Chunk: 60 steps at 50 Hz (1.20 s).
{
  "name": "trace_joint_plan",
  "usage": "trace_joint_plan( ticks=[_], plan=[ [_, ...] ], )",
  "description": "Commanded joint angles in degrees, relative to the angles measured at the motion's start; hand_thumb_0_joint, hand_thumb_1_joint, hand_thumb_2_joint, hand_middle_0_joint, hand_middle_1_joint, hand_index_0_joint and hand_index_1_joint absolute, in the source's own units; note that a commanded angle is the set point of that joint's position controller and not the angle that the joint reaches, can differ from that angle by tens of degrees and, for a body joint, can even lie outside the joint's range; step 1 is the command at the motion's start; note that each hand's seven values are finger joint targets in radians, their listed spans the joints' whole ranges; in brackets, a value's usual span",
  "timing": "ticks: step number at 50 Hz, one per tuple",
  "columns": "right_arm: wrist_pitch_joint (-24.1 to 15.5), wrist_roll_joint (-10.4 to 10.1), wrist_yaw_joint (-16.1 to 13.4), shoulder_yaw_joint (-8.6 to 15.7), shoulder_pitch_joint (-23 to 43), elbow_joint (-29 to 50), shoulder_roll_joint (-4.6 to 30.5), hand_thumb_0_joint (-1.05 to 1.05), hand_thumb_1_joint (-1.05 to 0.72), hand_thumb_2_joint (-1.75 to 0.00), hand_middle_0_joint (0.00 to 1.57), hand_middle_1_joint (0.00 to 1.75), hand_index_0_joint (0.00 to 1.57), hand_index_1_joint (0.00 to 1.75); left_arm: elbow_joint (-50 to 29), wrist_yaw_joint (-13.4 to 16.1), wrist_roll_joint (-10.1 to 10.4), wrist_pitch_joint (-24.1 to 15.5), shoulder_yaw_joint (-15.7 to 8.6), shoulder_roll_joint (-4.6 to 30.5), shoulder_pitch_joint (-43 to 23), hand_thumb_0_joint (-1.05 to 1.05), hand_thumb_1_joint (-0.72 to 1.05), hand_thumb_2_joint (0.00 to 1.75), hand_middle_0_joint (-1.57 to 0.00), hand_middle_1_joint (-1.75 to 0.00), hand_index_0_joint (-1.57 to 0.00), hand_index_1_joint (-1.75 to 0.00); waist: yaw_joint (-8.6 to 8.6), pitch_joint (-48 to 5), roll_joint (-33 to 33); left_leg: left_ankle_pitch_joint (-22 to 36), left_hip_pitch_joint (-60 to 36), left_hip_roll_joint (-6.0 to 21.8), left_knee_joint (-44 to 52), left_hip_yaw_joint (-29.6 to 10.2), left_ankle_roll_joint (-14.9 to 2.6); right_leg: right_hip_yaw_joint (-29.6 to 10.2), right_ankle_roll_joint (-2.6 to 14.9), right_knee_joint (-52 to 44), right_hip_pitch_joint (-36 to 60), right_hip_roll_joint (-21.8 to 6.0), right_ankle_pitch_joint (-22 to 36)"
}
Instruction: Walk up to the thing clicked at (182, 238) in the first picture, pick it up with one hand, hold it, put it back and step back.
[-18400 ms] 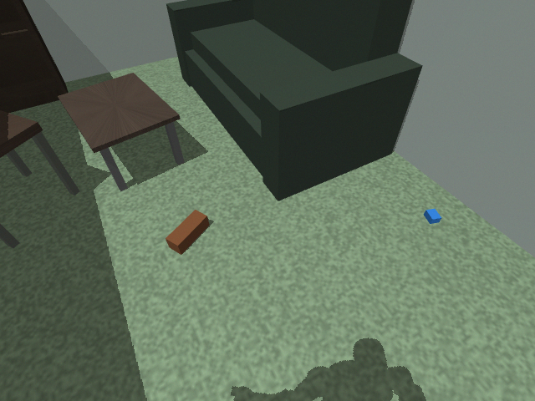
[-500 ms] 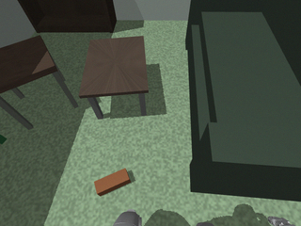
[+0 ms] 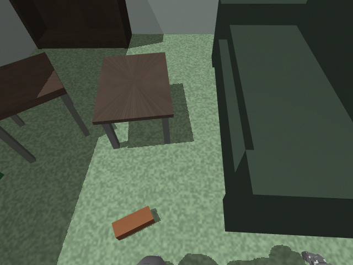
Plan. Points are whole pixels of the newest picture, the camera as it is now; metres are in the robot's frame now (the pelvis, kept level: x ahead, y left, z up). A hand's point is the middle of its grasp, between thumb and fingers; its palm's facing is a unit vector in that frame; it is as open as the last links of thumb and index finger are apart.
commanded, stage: walk up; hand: left
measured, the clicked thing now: (134, 222) +0.38 +0.28 -0.72
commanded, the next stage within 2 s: stand in 1.72 s
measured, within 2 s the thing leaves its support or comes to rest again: neither
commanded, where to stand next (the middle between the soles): +0.05 -0.02 m, yaw +0 degrees
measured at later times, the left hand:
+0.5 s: hand out of the picture +0.06 +0.25 -0.13, palm faces -0.01 -0.92 -0.39, open 7.4 cm
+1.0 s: hand out of the picture +0.07 +0.24 -0.13, palm faces +0.03 -0.94 -0.34, open 7.4 cm
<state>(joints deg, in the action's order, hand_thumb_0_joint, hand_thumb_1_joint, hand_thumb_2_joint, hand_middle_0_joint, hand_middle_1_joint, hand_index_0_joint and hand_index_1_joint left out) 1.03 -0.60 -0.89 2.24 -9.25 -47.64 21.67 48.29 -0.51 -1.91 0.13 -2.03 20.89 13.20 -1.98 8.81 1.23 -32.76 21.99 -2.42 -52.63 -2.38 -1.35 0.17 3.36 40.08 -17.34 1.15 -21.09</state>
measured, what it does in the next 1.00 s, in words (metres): steps on the spot: right foot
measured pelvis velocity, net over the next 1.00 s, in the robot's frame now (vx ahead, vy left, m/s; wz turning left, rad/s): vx -0.01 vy -0.02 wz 0.02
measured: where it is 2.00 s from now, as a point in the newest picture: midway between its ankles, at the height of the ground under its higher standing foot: outside the picture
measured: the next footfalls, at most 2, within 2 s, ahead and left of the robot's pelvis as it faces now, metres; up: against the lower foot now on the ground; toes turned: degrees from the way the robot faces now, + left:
right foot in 0.38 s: +0.04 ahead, -0.16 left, +0.00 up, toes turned +0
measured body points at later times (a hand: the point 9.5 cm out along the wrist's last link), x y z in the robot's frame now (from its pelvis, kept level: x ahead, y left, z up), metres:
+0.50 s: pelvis -0.03 -0.02 +0.00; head -0.02 -0.03 +0.45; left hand +0.06 +0.30 -0.11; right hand +0.04 -0.34 -0.12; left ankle -0.03 +0.13 -0.71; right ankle +0.00 -0.16 -0.72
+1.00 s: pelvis -0.01 -0.02 +0.02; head -0.01 -0.02 +0.47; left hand +0.07 +0.28 -0.11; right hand +0.08 -0.32 -0.10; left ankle -0.02 +0.12 -0.72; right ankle +0.00 -0.16 -0.72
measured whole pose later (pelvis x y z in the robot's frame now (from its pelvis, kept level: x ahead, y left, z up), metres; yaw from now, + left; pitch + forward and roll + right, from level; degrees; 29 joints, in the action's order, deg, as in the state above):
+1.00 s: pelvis -0.01 -0.02 +0.02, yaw +1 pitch -3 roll +0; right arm -1.0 0.4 0.7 0.3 -8.0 -61.3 20.6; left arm 62.9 -0.5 0.2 -1.2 -0.4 20.6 6.1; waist -0.6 2.3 0.2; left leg -14.1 7.6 1.7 -24.1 -1.9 1.9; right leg -0.1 -1.7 24.3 -9.6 -2.1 -12.1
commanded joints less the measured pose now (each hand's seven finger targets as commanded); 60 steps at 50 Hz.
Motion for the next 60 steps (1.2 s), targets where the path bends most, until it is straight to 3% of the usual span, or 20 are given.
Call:
trace_joint_plan(
  ticks=[1, 4, 5, 6, 7, 8, 11, 13, 18, 19, 20, 21, 22, 24, 27, 30, 33, 38, 53, 60],
  plan=[
    [-2.6, -0.4, -1.2, 2.7, -1.6, 3.4, 9.9, 0.0, -0.9, -0.9, 0.2, 0.3, 0.2, 0.3, -4.9, 1.4, -0.5, -1.2, -4.2, 14.9, 1.3, 0.0, 0.9, 0.9, -0.2, -0.3, -0.2, -0.3, 0.02, -11.0, 5.7, 3.4, 1.1, 1.4, 8.3, 1.1, 0.41, -14.3, 9.93, -8.3, 13.1, -13.8, 45.1],
    [-4.2, 0.7, -1.6, 3.2, -8.8, -0.1, 10.2, 0.0, -0.9, -0.9, 0.2, 0.3, 0.2, 0.3, -6.6, 0.8, 0.5, 0.0, -4.0, 14.2, -3.4, 0.0, 0.9, 0.9, -0.2, -0.3, -0.2, -0.3, 3.7, -15.0, 4.8, 24.3, -12.0, 3.2, 30.0, 1.4, -0.57, -7.5, 5.02, 0.7, 11.5, -9.3, 38.4],
    [-4.7, 1.6, -2.1, 4.0, -9.8, -0.4, 12.5, 0.0, -0.9, -0.9, 0.2, 0.3, 0.2, 0.3, -7.4, 0.6, 1.1, 0.2, -3.5, 12.8, -4.6, 0.0, 0.9, 0.9, -0.2, -0.3, -0.2, -0.3, 4.51, -15.4, 2.4, 30.3, -19.6, 7.0, 30.1, -5.8, -3.14, -6.8, 2.29, 4.5, 2.6, -7.2, 31.5],
    [-5.3, 2.7, -2.3, 4.7, -9.5, 0.0, 15.9, 0.0, -0.9, -0.9, 0.2, 0.3, 0.2, 0.3, -8.1, 0.3, 1.2, 0.2, -2.9, 9.8, -3.5, 0.0, 0.9, 0.9, -0.2, -0.3, -0.2, -0.3, 3.74, -15.3, -7.3, 37.8, -27.4, 17.1, 30.4, -20.3, -6.56, -4.9, -0.42, 9.6, -10.8, -2.0, 9.9],
    [-5.6, 2.3, -2.3, 4.7, -5.9, 1.3, 17.2, 0.0, -0.9, -0.9, 0.2, 0.3, 0.2, 0.3, -6.5, 0.5, 0.7, 1.2, -3.2, 10.7, -1.5, 0.0, 0.9, 0.9, -0.2, -0.3, -0.2, -0.3, 1.96, -12.5, -6.2, 39.9, -22.9, 24.5, 28.6, -24.0, -12.26, -4.6, -1.76, 10.5, -12.4, -1.5, -11.8],
    [-5.7, 1.6, -2.2, 5.2, -5.1, 1.4, 19.2, 0.0, -0.9, -0.9, 0.2, 0.3, 0.2, 0.3, -5.4, 0.7, 0.2, 1.4, -3.9, 13.5, -2.8, 0.0, 0.9, 0.9, -0.2, -0.3, -0.2, -0.3, 3.31, -9.9, -8.4, 38.4, -14.5, 27.7, 29.7, -26.3, -16.16, -6.3, -1.82, 13.7, -8.0, -3.9, -14.4],
    [-6.0, 2.0, -2.2, 3.6, -2.1, 1.7, 15.5, 0.0, -0.9, -0.9, 0.2, 0.3, 0.2, 0.3, -4.1, -0.5, 1.0, 1.0, -4.7, 12.5, -4.0, 0.0, 0.9, 0.9, -0.2, -0.3, -0.2, -0.3, 1.81, -6.3, -9.1, 41.1, -11.8, 18.0, 28.2, -12.4, -10.58, -6.6, -1.16, 10.6, -6.6, -3.3, -8.2],
    [-6.1, 1.9, -1.8, 3.1, -3.5, 0.7, 15.4, 0.0, -0.9, -0.9, 0.2, 0.3, 0.2, 0.3, -3.4, -1.0, 1.4, 0.9, -4.2, 11.5, -4.4, 0.0, 0.9, 0.9, -0.2, -0.3, -0.2, -0.3, 2.08, -5.6, -11.9, 43.3, -10.1, 15.1, 28.3, -9.6, -8.13, -3.5, -1.19, 5.7, -4.4, -2.9, -3.7],
    [-3.8, 1.2, -0.3, 2.2, 0.6, 1.8, 14.3, 0.0, -0.9, -0.9, 0.2, 0.3, 0.2, 0.3, 1.7, -0.2, 1.1, -1.0, -4.0, 11.2, -0.1, 0.0, 0.9, 0.9, -0.2, -0.3, -0.2, -0.3, -0.29, -8.4, -10.9, 28.3, -2.6, 9.9, 21.4, -3.1, -4.15, 2.2, -1.29, -13.6, 12.5, 0.2, 7.9],
    [-3.4, 0.8, -0.2, 1.7, 0.6, 2.0, 12.8, 0.0, -0.9, -0.9, 0.2, 0.3, 0.2, 0.3, 2.3, 0.1, 0.7, -1.4, -4.3, 13.2, 0.4, 0.0, 0.9, 0.9, -0.2, -0.3, -0.2, -0.3, -0.57, -9.3, -7.1, 21.5, 1.4, 8.5, 20.0, -2.2, -2.58, -1.4, -0.57, -13.3, 16.5, -1.7, 10.7],
    [-3.2, 0.5, 0.0, 1.1, -0.2, 2.3, 10.9, 0.0, -0.9, -0.9, 0.2, 0.3, 0.2, 0.3, 2.5, 0.5, 0.2, -2.0, -4.8, 15.4, 1.4, 0.0, 0.9, 0.9, -0.2, -0.3, -0.2, -0.3, -0.76, -10.4, -0.3, 15.6, 6.0, 5.9, 14.2, -0.6, -0.65, -12.0, 1.96, -16.1, 19.6, -8.7, 10.8],
    [-2.6, 0.7, -0.2, 1.1, -1.7, 1.2, 10.1, 0.0, -0.9, -0.9, 0.2, 0.3, 0.2, 0.3, 2.1, 0.5, 0.7, -2.3, -5.0, 18.7, -0.9, 0.0, 0.9, 0.9, -0.2, -0.3, -0.2, -0.3, 0.32, -9.9, 5.6, 3.7, 3.3, 2.6, 8.3, 1.7, 0.41, -24.4, 7.44, -22.8, 10.5, -18.9, -2.5],
    [-2.2, 0.9, -0.2, 2.1, -3.0, -0.7, 12.3, 0.0, -0.9, -0.9, 0.2, 0.3, 0.2, 0.3, 1.1, 0.2, 0.6, -2.2, -5.0, 19.8, -5.4, 0.0, 0.9, 0.9, -0.2, -0.3, -0.2, -0.3, 1.4, -7.4, 6.2, 0.9, -3.2, 3.8, 4.1, 0.2, 0.88, -27.6, 10.91, -24.2, 0.8, -21.7, -8.9],
    [-2.8, 0.6, 0.4, 2.2, -5.0, -2.8, 12.4, 0.0, -0.9, -0.9, 0.2, 0.3, 0.2, 0.3, 0.5, 0.0, 0.6, -1.9, -4.1, 17.2, -9.8, 0.0, 0.9, 0.9, -0.2, -0.3, -0.2, -0.3, 3.63, -4.9, 5.9, 3.5, -6.9, 4.8, 13.3, -0.2, 0.25, -18.2, 7.47, -22.2, -3.2, -16.5, -9.2],
    [-3.5, 1.1, 0.7, 2.0, -6.0, -4.9, 11.7, 0.0, -0.9, -0.9, 0.2, 0.3, 0.2, 0.3, 1.7, -0.2, 1.2, -1.6, -2.8, 13.8, -10.3, 0.0, 0.9, 0.9, -0.2, -0.3, -0.2, -0.3, 3.7, -6.1, 5.9, 13.8, -11.8, 6.1, 27.9, -3.6, -1.07, -9.6, 1.03, -16.3, -3.5, -9.3, -3.2],
    [-3.7, 1.6, 0.9, 1.9, -0.4, -4.4, 13.9, 0.0, -0.9, -0.9, 0.2, 0.3, 0.2, 0.3, 4.3, -0.4, 1.7, -1.6, -2.3, 12.6, -7.8, 0.0, 0.9, 0.9, -0.2, -0.3, -0.2, -0.3, 0.98, -4.6, 2.7, 2.2, -4.0, 10.6, 33.0, -11.4, -3.55, -6.6, -0.97, -16.2, 0.9, -5.2, -5.7],
    [-3.4, 1.5, 1.4, 1.1, 0.2, -6.2, 12.0, 0.0, -0.9, -0.9, 0.2, 0.3, 0.2, 0.3, 6.0, -0.2, 1.4, -2.6, -2.4, 13.1, -7.9, 0.0, 0.9, 0.9, -0.2, -0.3, -0.2, -0.3, 1.31, -5.6, 0.9, 11.3, -5.3, 6.9, 30.5, -4.2, -1.42, -9.5, 0.32, -19.5, 5.5, -8.0, -2.1],
    [-3.7, 1.1, 1.2, 0.7, 0.0, -8.4, 11.9, 0.0, -0.9, -0.9, 0.2, 0.3, 0.2, 0.3, 8.0, 0.3, 2.1, -2.9, -1.7, 12.9, -8.6, 0.0, 0.9, 0.9, -0.2, -0.3, -0.2, -0.3, 1.64, -8.9, -2.7, 22.6, -10.4, 8.1, 31.2, -3.8, -0.88, -6.3, -0.68, -18.1, 7.4, -7.7, 11.7],
    [-2.9, 0.8, 0.8, 0.8, 4.1, -11.6, 11.2, 0.0, -0.9, -0.9, 0.2, 0.3, 0.2, 0.3, 12.3, 0.7, 1.8, -2.6, -0.7, 11.9, -10.6, 0.0, 0.9, 0.9, -0.2, -0.3, -0.2, -0.3, 1.77, -11.0, -2.2, 30.7, -14.6, 9.0, 33.8, -2.3, -0.34, -4.2, -1.8, -20.0, 11.7, -8.2, 21.4],
    [-2.6, 0.9, 0.9, 0.9, 5.5, -12.3, 11.4, 0.0, -0.9, -0.9, 0.2, 0.3, 0.2, 0.3, 13.2, 0.8, 1.6, -2.4, -0.7, 11.7, -11.5, 0.0, 0.9, 0.9, -0.2, -0.3, -0.2, -0.3, 1.78, -9.6, -1.9, 28.1, -14.5, 9.2, 35.5, -2.3, -0.29, -3.8, -2.28, -21.7, 11.3, -7.9, 18.7]
  ],
)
